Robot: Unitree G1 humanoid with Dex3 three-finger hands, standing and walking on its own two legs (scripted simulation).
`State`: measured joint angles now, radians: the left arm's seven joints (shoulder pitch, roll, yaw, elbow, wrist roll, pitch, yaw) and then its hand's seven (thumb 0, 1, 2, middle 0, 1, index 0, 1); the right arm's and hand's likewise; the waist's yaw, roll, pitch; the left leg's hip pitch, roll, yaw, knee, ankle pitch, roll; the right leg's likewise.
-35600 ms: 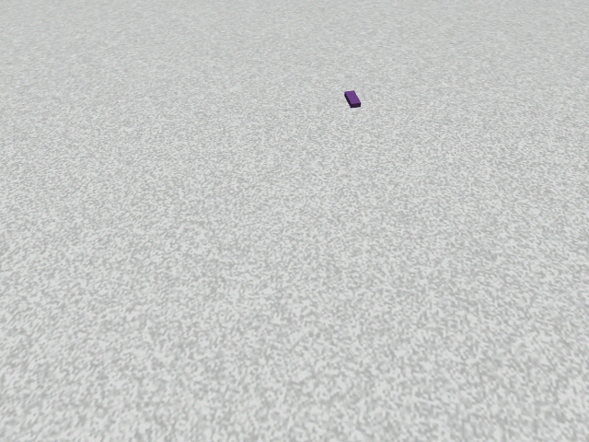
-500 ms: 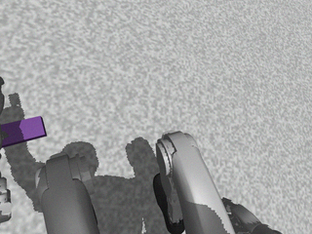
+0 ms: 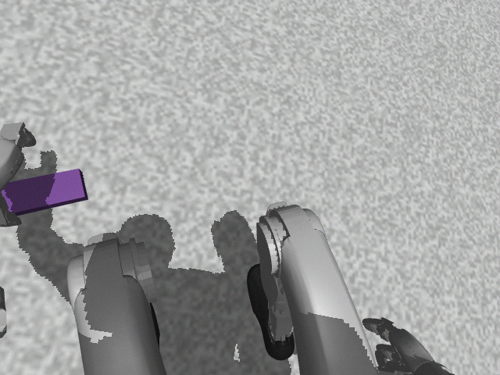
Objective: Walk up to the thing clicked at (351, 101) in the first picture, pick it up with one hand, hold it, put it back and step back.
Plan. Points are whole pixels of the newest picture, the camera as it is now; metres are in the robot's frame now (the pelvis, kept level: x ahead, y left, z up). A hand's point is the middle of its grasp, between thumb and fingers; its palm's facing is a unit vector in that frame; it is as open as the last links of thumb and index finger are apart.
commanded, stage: withdraw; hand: left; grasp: from above
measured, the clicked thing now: (43, 192) +0.45 +0.32 -0.31
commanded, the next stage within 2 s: home in 0.04 s
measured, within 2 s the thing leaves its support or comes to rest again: neither
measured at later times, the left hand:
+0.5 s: hand out of the picture +0.40 +0.32 -0.06, palm faces -0.36 -0.34 -0.87, open 11.0 cm
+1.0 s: hand out of the picture +0.26 +0.24 +0.16, palm faces +0.02 -0.91 -0.42, open 7.4 cm
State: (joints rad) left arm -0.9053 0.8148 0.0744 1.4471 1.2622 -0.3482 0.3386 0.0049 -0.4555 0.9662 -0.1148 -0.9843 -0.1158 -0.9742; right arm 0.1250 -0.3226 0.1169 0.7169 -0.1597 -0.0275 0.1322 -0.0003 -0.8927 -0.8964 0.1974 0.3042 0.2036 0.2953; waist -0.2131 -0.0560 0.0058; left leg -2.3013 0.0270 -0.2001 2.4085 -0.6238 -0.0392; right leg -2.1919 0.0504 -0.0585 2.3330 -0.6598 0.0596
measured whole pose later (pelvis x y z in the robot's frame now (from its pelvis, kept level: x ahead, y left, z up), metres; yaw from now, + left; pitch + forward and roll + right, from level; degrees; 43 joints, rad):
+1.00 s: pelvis +0.03 +0.00 +0.25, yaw +7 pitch +25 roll -5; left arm 0.12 0.34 0.04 0.12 0.13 0.30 0.04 0.01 0.89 0.90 -0.21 -0.30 -0.21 -0.30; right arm 0.07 -0.22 0.02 0.53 0.04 -0.09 -0.04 0.01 -0.90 -0.90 0.20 0.30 0.20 0.30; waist -0.04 0.03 -0.18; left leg -1.47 0.05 -0.10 1.62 -0.59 -0.03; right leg -1.39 0.00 -0.04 1.57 -0.62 0.03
